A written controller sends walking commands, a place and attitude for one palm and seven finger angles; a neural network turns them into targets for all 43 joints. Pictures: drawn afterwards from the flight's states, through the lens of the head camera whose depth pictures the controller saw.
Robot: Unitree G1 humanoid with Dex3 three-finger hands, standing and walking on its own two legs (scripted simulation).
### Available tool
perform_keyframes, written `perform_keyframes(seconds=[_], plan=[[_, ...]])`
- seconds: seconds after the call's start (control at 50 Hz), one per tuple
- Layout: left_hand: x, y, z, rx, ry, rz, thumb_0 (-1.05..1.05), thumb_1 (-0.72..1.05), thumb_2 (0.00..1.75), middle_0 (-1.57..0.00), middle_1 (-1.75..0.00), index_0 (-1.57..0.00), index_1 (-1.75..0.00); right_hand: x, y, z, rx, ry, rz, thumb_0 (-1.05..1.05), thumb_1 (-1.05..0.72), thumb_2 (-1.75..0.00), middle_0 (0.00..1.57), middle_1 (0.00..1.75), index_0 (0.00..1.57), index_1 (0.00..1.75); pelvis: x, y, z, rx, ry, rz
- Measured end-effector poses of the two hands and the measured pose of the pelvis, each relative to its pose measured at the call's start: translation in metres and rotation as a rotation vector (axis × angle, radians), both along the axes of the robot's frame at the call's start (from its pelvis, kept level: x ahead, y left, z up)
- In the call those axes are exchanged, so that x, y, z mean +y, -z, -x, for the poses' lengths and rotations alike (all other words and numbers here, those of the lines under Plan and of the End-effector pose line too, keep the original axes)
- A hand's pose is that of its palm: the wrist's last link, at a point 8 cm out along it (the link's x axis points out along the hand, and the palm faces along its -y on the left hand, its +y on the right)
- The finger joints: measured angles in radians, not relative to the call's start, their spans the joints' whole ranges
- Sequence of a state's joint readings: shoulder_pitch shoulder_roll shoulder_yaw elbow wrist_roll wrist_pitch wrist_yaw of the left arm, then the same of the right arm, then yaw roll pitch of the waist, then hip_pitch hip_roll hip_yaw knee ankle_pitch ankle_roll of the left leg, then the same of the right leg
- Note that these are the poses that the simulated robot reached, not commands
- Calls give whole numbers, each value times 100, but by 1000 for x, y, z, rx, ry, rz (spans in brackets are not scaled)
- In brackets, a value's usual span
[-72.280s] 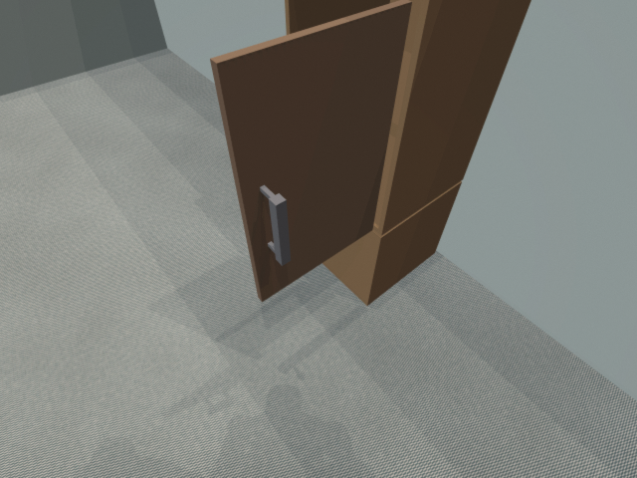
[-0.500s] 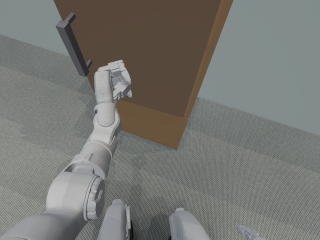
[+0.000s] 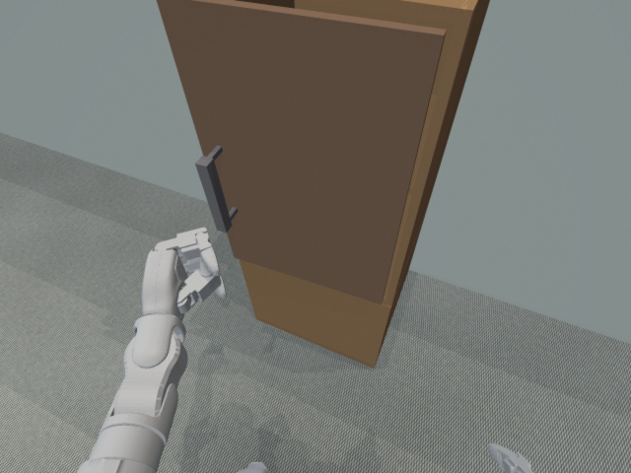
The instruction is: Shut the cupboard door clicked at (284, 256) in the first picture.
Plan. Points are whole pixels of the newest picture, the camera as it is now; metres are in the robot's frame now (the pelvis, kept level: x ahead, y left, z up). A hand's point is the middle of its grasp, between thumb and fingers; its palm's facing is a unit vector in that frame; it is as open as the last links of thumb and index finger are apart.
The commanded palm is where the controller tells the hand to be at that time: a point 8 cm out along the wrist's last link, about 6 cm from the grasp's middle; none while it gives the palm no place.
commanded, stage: draw the hand back to the body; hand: left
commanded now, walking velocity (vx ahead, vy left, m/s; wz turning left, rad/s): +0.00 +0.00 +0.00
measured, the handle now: (220, 190) +0.61 +0.19 -0.03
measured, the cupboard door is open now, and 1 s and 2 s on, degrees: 3 3 3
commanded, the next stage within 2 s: step back with the hand held close in 1.04 s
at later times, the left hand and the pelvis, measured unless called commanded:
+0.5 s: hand (43, 324) +0.24 +0.25 +0.16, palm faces +0.34 -0.87 -0.35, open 4.9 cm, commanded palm +0.19 +0.29 +0.19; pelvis +0.02 +0.02 +0.05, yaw +1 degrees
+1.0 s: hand out of the picture +0.20 +0.27 +0.20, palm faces +0.45 -0.79 -0.41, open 7.4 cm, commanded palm +0.16 +0.31 +0.22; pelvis +0.02 +0.01 +0.05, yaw +1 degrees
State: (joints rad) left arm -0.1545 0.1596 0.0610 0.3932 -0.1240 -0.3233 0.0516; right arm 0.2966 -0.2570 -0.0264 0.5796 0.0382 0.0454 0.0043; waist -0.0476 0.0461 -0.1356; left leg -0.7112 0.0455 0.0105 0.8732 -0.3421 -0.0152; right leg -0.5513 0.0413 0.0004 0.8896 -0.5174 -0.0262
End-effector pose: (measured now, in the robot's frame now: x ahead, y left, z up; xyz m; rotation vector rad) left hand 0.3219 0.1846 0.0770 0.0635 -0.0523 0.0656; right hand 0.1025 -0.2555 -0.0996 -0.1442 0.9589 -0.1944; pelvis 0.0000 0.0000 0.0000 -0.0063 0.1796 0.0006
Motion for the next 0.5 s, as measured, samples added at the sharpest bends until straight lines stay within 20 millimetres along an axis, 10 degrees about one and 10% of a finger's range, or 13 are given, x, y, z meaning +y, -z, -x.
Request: perform_keyframes(seconds=[0.26,0.5], plan=[[63,-55,69,104,-130,-200,2,89,90,-98,-115,-98,-115,47,-70,-104,-268,-104,-10,1,-90,-90,20,29,19,30,11,-36,-12,-157,-13,-9],[106,-103,123,45,-297,-289,2,89,90,-66,-80,-66,-80,80,-76,-121,-299,-208,-54,1,-90,-90,20,30,20,30,16,-45,-23,-199,-22,-13]])
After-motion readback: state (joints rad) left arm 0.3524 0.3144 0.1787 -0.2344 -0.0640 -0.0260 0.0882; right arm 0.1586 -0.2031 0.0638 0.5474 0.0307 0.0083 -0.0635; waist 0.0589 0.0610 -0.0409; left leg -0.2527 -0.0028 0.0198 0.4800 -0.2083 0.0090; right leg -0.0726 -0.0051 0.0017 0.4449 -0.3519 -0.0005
